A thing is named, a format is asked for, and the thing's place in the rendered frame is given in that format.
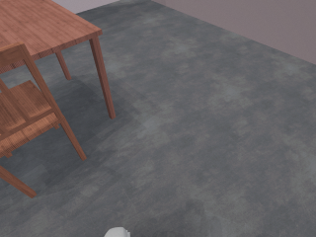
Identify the chair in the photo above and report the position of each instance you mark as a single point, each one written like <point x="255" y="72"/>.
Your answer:
<point x="26" y="112"/>

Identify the table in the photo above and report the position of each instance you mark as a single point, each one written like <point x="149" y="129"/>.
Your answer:
<point x="46" y="28"/>

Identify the robot left thigh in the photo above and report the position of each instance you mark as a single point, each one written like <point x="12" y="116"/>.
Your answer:
<point x="117" y="232"/>

